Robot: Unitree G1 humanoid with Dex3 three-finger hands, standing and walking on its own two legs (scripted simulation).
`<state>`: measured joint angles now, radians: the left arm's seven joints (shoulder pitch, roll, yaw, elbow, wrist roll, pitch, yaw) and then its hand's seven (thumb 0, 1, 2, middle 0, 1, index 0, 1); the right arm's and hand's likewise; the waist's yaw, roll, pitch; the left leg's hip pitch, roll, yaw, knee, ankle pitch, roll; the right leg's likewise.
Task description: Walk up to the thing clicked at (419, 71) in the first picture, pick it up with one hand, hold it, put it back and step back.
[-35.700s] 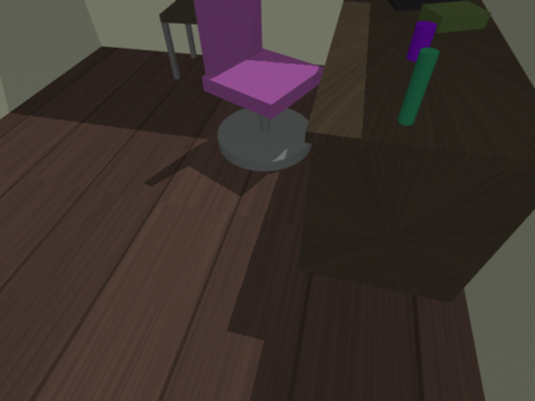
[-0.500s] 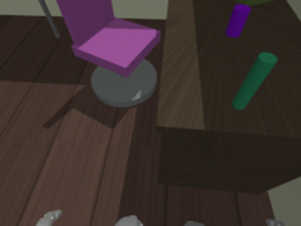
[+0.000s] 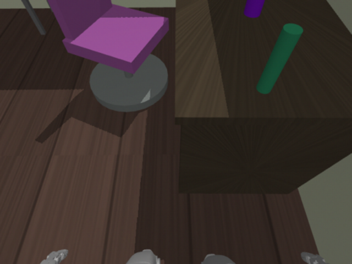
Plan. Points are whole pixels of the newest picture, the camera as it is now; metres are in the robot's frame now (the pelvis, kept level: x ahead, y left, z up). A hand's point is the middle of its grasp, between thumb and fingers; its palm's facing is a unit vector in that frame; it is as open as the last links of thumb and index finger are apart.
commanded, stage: step back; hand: right
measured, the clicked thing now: (276, 63) +0.59 -0.24 +0.07
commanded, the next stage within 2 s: none
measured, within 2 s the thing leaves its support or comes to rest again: neither
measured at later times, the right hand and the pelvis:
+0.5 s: hand out of the picture -0.02 -0.25 -0.13, palm faces -0.12 +0.89 -0.43, open 7.4 cm; pelvis -0.12 +0.01 +0.01, yaw +4 degrees
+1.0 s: hand out of the picture -0.15 -0.32 -0.14, palm faces -0.01 +0.93 -0.37, open 7.4 cm; pelvis -0.26 -0.05 +0.01, yaw -1 degrees
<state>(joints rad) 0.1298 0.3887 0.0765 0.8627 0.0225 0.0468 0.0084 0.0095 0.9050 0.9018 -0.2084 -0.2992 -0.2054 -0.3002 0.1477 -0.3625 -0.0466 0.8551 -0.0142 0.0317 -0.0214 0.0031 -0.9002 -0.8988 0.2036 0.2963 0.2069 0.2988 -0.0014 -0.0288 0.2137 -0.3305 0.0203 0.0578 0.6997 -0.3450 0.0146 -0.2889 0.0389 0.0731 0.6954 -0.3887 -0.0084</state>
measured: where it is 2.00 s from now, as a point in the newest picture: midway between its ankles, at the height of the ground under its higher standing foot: outside the picture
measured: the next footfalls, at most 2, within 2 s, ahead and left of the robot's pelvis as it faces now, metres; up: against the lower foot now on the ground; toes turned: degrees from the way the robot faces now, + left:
left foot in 0.40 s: -0.07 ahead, +0.12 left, +0.00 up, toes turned +1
right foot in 0.82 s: -0.22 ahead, -0.16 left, +0.00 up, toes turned +1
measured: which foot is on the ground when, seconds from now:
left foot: down 0.00-0.04, up 0.06-0.38, down 0.40-0.86, up 0.88-1.00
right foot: down 0.00-0.42, up 0.44-0.80, down 0.82-1.00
